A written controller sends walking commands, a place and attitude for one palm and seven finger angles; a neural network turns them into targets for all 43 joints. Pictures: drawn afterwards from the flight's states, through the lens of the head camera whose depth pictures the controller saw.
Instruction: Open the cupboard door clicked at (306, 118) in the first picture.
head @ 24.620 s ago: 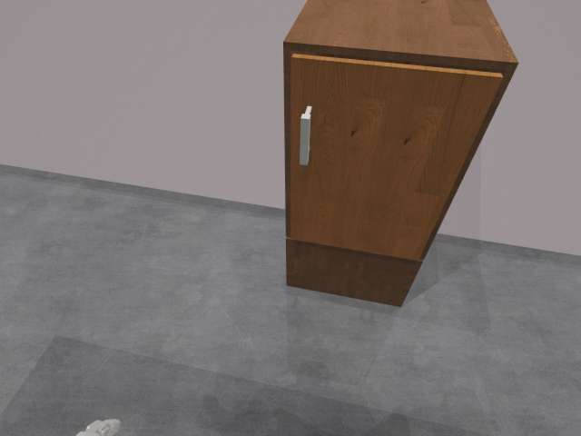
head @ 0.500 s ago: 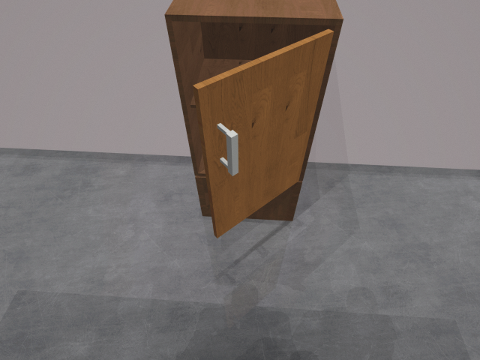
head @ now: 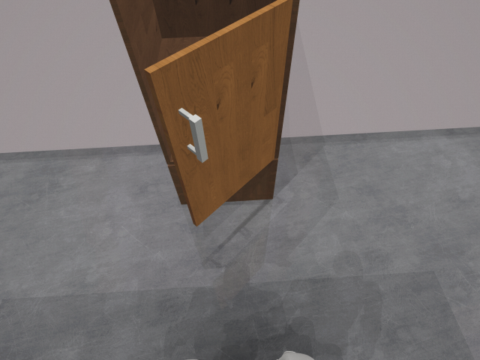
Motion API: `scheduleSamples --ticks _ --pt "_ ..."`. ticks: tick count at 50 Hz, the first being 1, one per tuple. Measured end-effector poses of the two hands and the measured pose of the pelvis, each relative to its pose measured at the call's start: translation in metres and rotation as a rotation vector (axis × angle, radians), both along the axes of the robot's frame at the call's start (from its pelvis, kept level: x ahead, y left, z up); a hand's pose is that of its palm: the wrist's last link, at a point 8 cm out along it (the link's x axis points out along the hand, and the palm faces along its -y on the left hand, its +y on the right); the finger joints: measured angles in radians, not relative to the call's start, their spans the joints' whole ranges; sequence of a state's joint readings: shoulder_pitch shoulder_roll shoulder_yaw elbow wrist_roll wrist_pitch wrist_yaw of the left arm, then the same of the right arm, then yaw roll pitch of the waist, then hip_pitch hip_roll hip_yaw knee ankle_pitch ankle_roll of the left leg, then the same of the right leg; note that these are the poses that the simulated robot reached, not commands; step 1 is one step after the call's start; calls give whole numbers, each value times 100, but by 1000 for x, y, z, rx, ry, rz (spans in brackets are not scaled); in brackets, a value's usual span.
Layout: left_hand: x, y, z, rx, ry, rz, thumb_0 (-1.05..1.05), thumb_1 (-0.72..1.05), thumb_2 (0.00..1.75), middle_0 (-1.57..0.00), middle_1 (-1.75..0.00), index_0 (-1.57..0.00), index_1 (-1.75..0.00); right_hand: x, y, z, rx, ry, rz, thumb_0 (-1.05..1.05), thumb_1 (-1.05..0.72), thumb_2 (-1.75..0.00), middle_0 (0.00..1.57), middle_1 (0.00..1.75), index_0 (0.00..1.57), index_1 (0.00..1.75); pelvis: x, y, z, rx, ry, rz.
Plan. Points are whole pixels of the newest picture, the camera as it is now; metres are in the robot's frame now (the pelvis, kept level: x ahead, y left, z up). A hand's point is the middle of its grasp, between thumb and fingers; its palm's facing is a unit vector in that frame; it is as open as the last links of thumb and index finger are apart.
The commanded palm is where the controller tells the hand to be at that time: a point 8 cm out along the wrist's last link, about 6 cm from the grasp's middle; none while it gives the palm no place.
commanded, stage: walk to a spot facing it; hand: left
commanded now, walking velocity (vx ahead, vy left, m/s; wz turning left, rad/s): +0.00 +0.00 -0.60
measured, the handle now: (193, 135) +0.56 +0.15 +0.00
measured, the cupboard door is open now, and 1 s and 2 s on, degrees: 43 43 43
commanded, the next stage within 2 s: none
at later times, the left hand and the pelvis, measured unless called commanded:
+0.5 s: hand out of the picture +0.11 +0.18 -0.17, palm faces -0.18 -0.96 -0.23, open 7.4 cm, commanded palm none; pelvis +0.02 +0.00 +0.00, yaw -16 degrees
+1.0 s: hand (200, 319) +0.21 +0.10 -0.15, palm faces -0.54 -0.80 -0.27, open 7.4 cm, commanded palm none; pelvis +0.02 -0.03 +0.00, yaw -35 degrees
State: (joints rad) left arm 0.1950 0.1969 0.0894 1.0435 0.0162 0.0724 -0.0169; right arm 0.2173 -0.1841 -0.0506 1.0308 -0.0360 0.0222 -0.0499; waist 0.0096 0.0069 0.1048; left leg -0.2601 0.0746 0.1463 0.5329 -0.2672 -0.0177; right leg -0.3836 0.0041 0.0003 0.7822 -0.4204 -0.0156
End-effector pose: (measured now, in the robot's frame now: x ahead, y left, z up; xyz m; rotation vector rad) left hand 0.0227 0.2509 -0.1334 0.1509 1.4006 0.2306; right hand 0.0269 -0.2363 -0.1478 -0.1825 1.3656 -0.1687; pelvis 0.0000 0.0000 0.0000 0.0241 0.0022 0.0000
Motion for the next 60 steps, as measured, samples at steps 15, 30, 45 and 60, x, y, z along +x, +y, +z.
scheduleSamples --ticks 15,30,45,60 --pt "54 -31 19 45 -68 -174 0 91 90 -20 -30 -20 -30 53 -53 19 -18 -198 -122 1 -91 -90 20 30 20 30 6 -26 9 20 22 -173" --pt "125 -16 -3 -32 -115 -347 0 91 90 -20 -30 -20 -30 23 -28 35 -105 -228 -212 1 -90 -90 20 30 20 30 16 1 3 -26 31 -330" --pt "200 -88 13 18 -200 -643 0 91 90 -20 -30 -20 -30 -108 -48 2 -64 -44 -526 1 -90 -90 20 30 20 30 13 -28 -7 -16 13 -543" --pt "237 -131 -4 -97 -156 -815 0 90 90 -20 -30 -20 -30 -108 -18 31 -140 -155 -665 1 -90 -90 20 30 20 30 30 -16 -1 -27 28 -732"
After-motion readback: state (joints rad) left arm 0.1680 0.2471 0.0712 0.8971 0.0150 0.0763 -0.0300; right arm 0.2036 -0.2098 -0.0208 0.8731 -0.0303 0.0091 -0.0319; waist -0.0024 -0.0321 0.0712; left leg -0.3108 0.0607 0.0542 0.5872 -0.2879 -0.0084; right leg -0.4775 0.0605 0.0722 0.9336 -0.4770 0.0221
